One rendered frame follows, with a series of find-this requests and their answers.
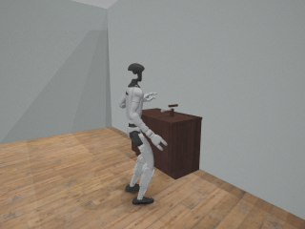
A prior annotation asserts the robot left foot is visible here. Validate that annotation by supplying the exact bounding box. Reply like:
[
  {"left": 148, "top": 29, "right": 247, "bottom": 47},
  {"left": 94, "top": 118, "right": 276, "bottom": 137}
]
[{"left": 125, "top": 183, "right": 140, "bottom": 192}]

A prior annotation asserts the robot right hand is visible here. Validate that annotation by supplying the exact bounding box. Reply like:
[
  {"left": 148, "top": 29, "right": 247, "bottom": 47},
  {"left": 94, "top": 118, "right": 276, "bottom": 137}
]
[{"left": 151, "top": 134, "right": 168, "bottom": 151}]

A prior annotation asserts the robot right upper arm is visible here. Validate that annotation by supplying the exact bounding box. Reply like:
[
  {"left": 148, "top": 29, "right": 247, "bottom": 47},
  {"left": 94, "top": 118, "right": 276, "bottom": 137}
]
[{"left": 129, "top": 88, "right": 143, "bottom": 120}]

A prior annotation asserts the right robot forearm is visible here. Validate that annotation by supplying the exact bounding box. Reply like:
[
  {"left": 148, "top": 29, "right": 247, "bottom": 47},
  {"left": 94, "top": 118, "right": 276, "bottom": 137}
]
[{"left": 132, "top": 113, "right": 154, "bottom": 138}]

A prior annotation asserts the counter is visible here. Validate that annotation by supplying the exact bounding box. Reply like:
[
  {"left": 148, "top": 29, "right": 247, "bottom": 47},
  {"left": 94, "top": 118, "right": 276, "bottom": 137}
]
[{"left": 132, "top": 104, "right": 203, "bottom": 180}]

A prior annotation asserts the robot torso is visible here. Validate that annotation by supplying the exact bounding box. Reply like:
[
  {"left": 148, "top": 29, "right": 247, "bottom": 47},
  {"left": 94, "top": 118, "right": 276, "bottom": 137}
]
[{"left": 126, "top": 85, "right": 144, "bottom": 139}]

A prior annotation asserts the robot left upper arm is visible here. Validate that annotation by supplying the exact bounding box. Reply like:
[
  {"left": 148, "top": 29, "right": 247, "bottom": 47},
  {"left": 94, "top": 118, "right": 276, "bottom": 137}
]
[{"left": 118, "top": 92, "right": 126, "bottom": 109}]

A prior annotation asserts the robot left hand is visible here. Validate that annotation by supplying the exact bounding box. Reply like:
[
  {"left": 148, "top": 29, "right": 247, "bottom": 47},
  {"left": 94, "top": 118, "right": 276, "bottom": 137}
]
[{"left": 143, "top": 92, "right": 157, "bottom": 102}]

